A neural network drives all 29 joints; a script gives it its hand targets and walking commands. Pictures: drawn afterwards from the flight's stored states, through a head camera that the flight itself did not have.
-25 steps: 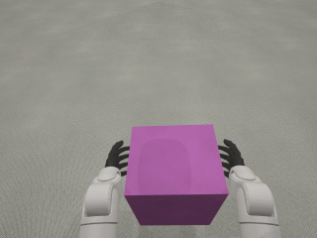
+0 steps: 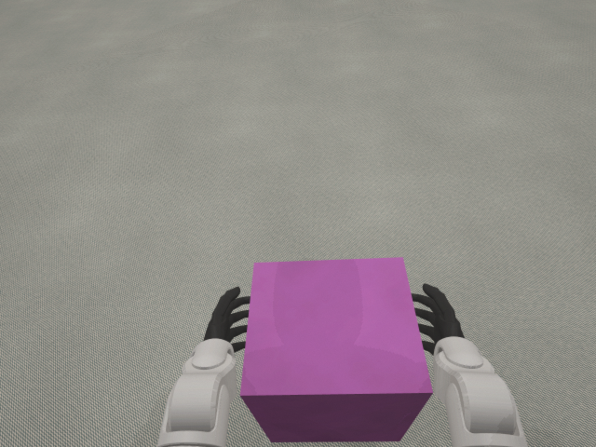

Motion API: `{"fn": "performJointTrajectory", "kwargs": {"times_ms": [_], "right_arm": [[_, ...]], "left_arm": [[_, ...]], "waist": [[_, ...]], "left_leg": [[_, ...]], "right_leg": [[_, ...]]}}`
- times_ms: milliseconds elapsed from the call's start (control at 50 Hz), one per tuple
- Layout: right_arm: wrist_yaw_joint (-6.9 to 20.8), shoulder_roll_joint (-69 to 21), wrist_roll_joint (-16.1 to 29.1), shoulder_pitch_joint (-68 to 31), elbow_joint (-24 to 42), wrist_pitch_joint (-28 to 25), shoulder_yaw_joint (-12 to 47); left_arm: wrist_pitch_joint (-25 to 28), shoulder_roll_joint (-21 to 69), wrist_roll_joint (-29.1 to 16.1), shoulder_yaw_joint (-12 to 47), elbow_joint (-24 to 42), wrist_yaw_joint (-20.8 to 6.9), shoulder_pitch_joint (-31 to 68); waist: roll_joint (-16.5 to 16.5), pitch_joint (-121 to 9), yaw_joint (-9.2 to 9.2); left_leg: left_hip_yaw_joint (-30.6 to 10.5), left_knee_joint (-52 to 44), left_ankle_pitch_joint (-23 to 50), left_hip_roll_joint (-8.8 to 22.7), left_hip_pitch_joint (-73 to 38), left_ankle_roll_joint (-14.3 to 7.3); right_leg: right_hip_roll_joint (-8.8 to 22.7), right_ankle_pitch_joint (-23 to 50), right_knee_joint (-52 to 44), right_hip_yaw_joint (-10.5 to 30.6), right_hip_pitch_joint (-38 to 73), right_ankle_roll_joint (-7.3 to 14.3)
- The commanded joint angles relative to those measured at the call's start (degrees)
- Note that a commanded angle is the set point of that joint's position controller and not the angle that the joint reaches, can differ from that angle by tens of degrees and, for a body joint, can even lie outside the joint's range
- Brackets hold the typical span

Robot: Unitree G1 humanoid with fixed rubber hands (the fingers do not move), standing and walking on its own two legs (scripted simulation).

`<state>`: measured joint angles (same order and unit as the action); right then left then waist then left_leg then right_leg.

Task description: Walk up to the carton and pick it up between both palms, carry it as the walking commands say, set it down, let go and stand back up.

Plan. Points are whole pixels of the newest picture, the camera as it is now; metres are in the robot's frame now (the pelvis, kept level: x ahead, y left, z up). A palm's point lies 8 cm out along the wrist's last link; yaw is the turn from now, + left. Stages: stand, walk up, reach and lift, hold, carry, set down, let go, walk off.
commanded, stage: hold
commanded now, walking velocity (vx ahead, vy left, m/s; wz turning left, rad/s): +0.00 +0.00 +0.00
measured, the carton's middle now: (331, 357) +0.26 -0.01 -0.06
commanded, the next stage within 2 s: set down in 0.26 s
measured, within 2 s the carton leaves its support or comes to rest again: neither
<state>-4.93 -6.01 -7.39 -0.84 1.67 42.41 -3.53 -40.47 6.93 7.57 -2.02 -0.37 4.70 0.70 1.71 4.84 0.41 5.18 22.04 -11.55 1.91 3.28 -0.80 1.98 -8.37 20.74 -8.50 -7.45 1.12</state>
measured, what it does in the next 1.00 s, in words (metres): stands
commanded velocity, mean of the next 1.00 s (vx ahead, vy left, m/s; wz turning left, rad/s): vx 0.00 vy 0.00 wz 0.00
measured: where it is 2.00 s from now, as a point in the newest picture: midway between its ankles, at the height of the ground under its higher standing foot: outside the picture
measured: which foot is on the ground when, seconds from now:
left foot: down 0.00-1.00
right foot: down 0.00-1.00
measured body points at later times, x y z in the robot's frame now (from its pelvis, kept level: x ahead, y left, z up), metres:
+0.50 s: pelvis -0.05 +0.01 -0.02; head -0.09 +0.00 +0.43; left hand +0.28 +0.16 +0.03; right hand +0.28 -0.14 +0.03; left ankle -0.02 +0.12 -0.74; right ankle +0.04 -0.10 -0.74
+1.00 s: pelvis -0.03 +0.03 -0.02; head +0.06 +0.02 +0.42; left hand +0.31 +0.16 -0.07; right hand +0.31 -0.14 -0.07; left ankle -0.02 +0.12 -0.75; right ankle +0.04 -0.10 -0.74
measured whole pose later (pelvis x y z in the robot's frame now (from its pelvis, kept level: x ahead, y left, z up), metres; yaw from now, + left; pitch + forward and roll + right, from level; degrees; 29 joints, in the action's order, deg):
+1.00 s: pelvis -0.03 +0.03 -0.02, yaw +6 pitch +8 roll +0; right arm 2.1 -8.8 -19.6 -22.1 -26.6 19.7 -24.2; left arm -17.2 12.0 18.2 -19.7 -32.9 2.2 24.9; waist 2.0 3.0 5.7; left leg -1.8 37.3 -16.1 -4.3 29.2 -2.6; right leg 0.0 -12.1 35.7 1.6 -31.8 -0.5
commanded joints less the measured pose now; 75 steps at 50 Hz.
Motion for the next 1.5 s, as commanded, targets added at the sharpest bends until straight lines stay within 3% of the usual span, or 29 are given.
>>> {"fn": "performJointTrajectory", "kwargs": {"times_ms": [0, 40, 100, 160, 240, 260, 280, 320, 380, 440, 520, 660, 820, 940, 1020, 1220, 1340, 1480], "right_arm": [[6.3, -29.1, 10.0, -20.7, 12.6, -4.8, 26.9], [6.4, -28.6, 10.4, -20.8, 12.1, -4.8, 28.2], [6.4, -27.6, 9.6, -22.6, 7.6, -4.4, 26.4], [6.9, -29.7, 8.8, -26.9, 2.3, -4.2, 24.5], [8.1, -35.5, 7.2, -33.7, -4.6, -4.0, 22.3], [8.6, -34.1, 4.0, -38.3, -7.0, -4.3, 19.1], [9.3, -37.1, 3.2, -38.1, -10.1, -4.3, 17.5], [11.3, -45.6, 2.2, -44.7, -16.4, -4.5, 14.5], [14.7, -55.6, 2.6, -56.3, -21.9, -4.7, 12.8], [15.9, -56.4, 0.1, -58.8, -29.8, -4.7, 7.9], [16.3, -54.2, -2.6, -59.9, -35.9, -6.0, 1.5], [16.9, -50.9, -6.2, -59.0, -38.5, -10.8, -3.9], [18.0, -48.6, -6.1, -52.4, -32.8, -19.6, 2.4], [18.8, -48.8, -4.1, -49.2, -30.2, -25.1, 8.5], [18.4, -48.5, -3.8, -46.4, -29.6, -27.9, 10.3], [16.3, -49.7, -3.0, -45.5, -31.2, -31.6, 11.9], [14.9, -50.7, -1.4, -49.7, -31.9, -32.6, 13.6], [14.1, -50.6, -1.2, -55.6, -32.9, -32.0, 12.8]], "left_arm": [[4.5, 27.1, -10.5, 27.1, 12.4, -6.9, 22.8], [4.6, 26.4, -9.6, 24.8, 11.5, -6.6, 21.5], [4.2, 24.9, -7.5, 20.8, 4.9, -6.5, 21.1], [4.1, 26.5, -6.6, 19.1, 0.6, -7.1, 25.9], [3.9, 33.1, -6.5, 19.7, -4.2, -9.1, 34.5], [3.8, 36.3, -5.3, 17.6, -7.9, -9.9, 40.9], [4.0, 39.5, -4.5, 18.0, -10.1, -10.8, 41.9], [4.9, 46.2, -2.4, 16.7, -16.1, -13.1, 49.8], [6.8, 53.3, -0.7, 11.8, -25.1, -16.7, 58.6], [7.7, 54.5, 1.1, 5.8, -34.0, -18.1, 62.1], [8.4, 54.5, 3.8, -0.7, -41.5, -18.5, 62.1], [12.3, 55.7, 6.1, -3.3, -42.6, -17.6, 61.1], [20.5, 56.6, 4.3, 4.3, -36.7, -14.6, 54.3], [25.8, 57.3, 3.9, 9.1, -34.1, -12.7, 49.2], [28.4, 58.0, 3.6, 11.4, -34.2, -12.3, 46.4], [32.2, 53.2, 4.1, 12.5, -35.2, -12.7, 48.1], [33.0, 52.1, 3.4, 12.8, -36.0, -13.2, 52.2], [31.9, 53.2, 2.4, 12.7, -37.3, -13.1, 57.6]], "waist": [[-4.4, -21.5, 1.73], [-2.4, -19.2, -0.53], [-2.5, -14.4, -2.46], [-2.2, -10.8, -2.86], [-0.7, -9.7, -0.69], [0.6, -10.3, 2.08], [0.6, -9.5, 3.55], [0.0, -8.3, 5.14], [-4.1, -11.7, 3.86], [-5.4, -13.2, 3.97], [-3.1, -12.2, 4.00], [-0.2, -11.8, 4.89], [-0.4, -24.4, 6.23], [0.2, -32.2, 4.76], [0.1, -36.5, 6.05], [-1.9, -41.1, 5.50], [-1.3, -46.5, 4.22], [-0.8, -50.3, 4.87]], "left_leg": [[-9.0, -2.1, 19.6, -5.3, 3.1, -2.0], [-8.9, -2.5, 16.2, -5.5, 5.8, -2.0], [-7.8, -3.0, 5.8, -5.6, 8.5, -2.8], [-7.8, -3.6, -2.1, -5.0, 10.8, -3.3], [-9.0, -4.1, -7.9, -4.2, 13.4, -3.4], [-11.3, -3.8, -13.7, -4.3, 12.2, -3.0], [-11.1, -2.8, -12.7, -4.4, 10.6, -2.6], [-10.7, -0.3, -15.4, -5.1, 10.7, -2.2], [-10.3, 3.3, -15.1, -6.0, 11.9, -1.9], [-10.9, 3.8, -14.9, -5.5, 13.3, -2.1], [-11.8, 2.8, -14.7, -4.6, 14.2, -2.2], [-13.3, 0.6, -12.5, -3.2, 18.7, -2.4], [-14.1, 6.2, 6.2, -5.2, 15.7, -1.3], [-14.9, 11.0, 12.8, -6.4, 16.3, -0.1], [-14.9, 14.4, 15.5, -7.1, 20.2, 0.3], [-12.6, 22.6, 9.2, -9.2, 39.6, 0.0], [-10.9, 28.4, 4.2, -10.2, 48.7, 0.0], [-10.0, 34.1, -1.4, -10.7, 55.2, 0.4]], "right_leg": [[-4.8, 25.5, 1.5, 11.4, 17.6, -0.6], [-4.9, 20.8, 1.5, 11.3, 18.5, -0.1], [-4.8, 10.1, 0.5, 11.4, 17.0, 0.4], [-4.9, 1.9, 0.9, 11.4, 15.1, 0.5], [-5.4, -2.5, 2.2, 11.1, 14.5, 0.1], [-6.1, -9.8, 3.0, 10.8, 11.2, 0.9], [-5.7, -10.0, 2.4, 11.2, 8.5, 0.9], [-5.4, -16.9, 1.6, 12.4, 3.8, 0.8], [-4.1, -23.9, 0.1, 14.8, 2.5, -0.2], [-3.8, -23.6, 0.7, 15.0, 3.2, -0.8], [-3.7, -19.5, 2.2, 14.7, 3.3, -0.5], [-4.2, -8.6, 6.3, 12.9, 2.5, 0.8], [-5.7, 6.2, 11.3, 12.4, -4.1, 1.7], [-6.5, 9.7, 15.1, 12.1, -10.4, 1.6], [-7.0, 13.9, 17.9, 12.0, -13.4, 1.2], [-6.7, 16.8, 25.3, 13.6, -17.3, -0.7], [-6.9, 13.1, 30.6, 14.1, -20.8, -1.4], [-7.7, 4.9, 35.7, 13.1, -29.2, -1.7]]}}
